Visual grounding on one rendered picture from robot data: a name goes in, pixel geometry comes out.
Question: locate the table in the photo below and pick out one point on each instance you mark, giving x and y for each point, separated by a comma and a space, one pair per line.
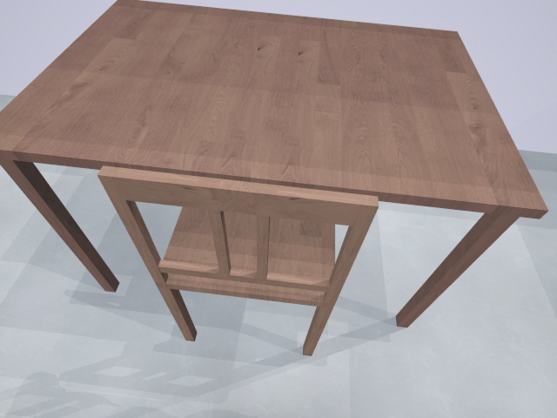
374, 109

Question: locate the chair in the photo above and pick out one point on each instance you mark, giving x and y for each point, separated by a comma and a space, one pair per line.
244, 239

